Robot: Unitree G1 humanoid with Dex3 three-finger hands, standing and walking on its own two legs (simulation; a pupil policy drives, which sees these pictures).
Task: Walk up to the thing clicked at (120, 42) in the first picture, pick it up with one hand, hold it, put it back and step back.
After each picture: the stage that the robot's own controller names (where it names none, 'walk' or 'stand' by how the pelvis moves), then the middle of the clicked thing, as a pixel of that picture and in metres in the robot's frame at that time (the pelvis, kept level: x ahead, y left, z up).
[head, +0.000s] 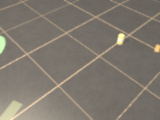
stand; (120, 39) +1.53 -0.49 -0.72
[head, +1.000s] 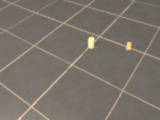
walk; (91, 42) +1.46 -0.03 -0.70
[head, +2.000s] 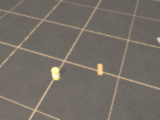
walk; (55, 73) +0.95 +0.27 -0.71
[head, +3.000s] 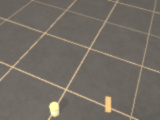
walk; (54, 109) +0.57 +0.19 -0.70
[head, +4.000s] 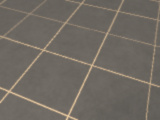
stand; out of the picture +0.36 +0.18 -0.70
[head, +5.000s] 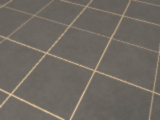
stand; out of the picture +0.33 +0.16 -0.72
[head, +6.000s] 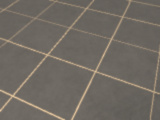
stand; out of the picture +0.34 +0.17 -0.73
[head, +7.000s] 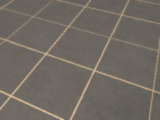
stand; out of the picture +0.33 +0.18 -0.73
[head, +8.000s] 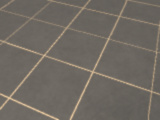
stand; out of the picture +0.32 +0.18 -0.73
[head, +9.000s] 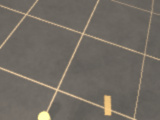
go down; (44, 118) +0.35 +0.18 -0.61
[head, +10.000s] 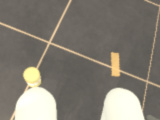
go down; (33, 77) +0.41 +0.21 -0.32
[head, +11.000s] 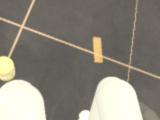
close in; (4, 69) +0.40 +0.23 -0.26
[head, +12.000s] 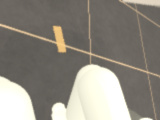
close; out of the picture +0.39 +0.25 -0.21
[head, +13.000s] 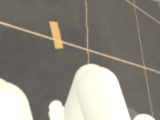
close; out of the picture +0.38 +0.26 -0.22
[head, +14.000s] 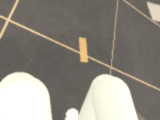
lift; out of the picture +0.31 +0.25 -0.18
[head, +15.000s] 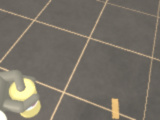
lift; (26, 99) +0.31 +0.18 +0.00
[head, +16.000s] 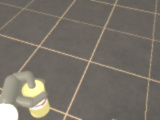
hold; (36, 99) +0.32 +0.15 -0.01
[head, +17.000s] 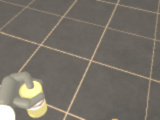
hold; (34, 99) +0.32 +0.17 -0.01
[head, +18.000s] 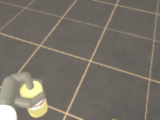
crouch; (34, 99) +0.32 +0.17 -0.01
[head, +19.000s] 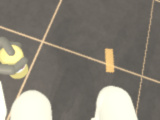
lower; (15, 63) +0.42 +0.20 -0.11
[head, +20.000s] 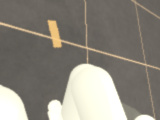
lower; out of the picture +0.40 +0.27 -0.22
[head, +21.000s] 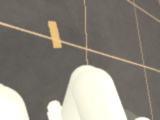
lower; out of the picture +0.40 +0.27 -0.23
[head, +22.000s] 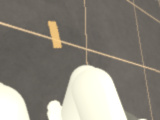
lower; out of the picture +0.39 +0.27 -0.23
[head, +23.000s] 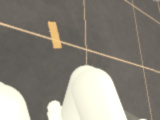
lower; out of the picture +0.39 +0.27 -0.22
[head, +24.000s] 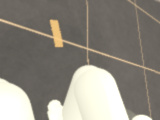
open; out of the picture +0.38 +0.25 -0.23
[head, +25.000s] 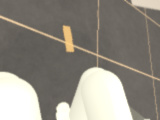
stand; out of the picture +0.37 +0.25 -0.23
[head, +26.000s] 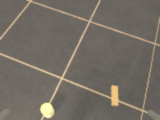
walk; (47, 110) +0.37 +0.18 -0.54
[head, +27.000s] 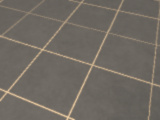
stand; out of the picture +0.34 +0.17 -0.66
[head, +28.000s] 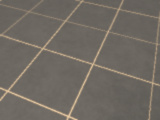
stand; out of the picture +0.33 +0.17 -0.67
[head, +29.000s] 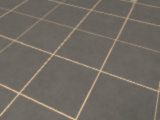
stand; out of the picture +0.36 +0.14 -0.72
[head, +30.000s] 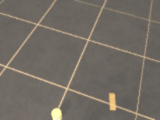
walk; (56, 115) +0.43 +0.14 -0.70
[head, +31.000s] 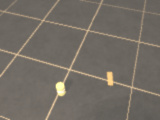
walk; (60, 89) +0.70 +0.20 -0.70
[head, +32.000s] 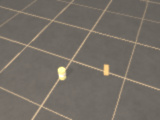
stand; (62, 73) +0.98 +0.21 -0.70
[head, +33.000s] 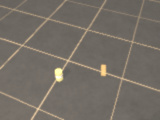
stand; (58, 74) +0.94 +0.20 -0.72
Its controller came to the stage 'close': yes
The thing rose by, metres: 0.70
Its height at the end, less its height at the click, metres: +0.00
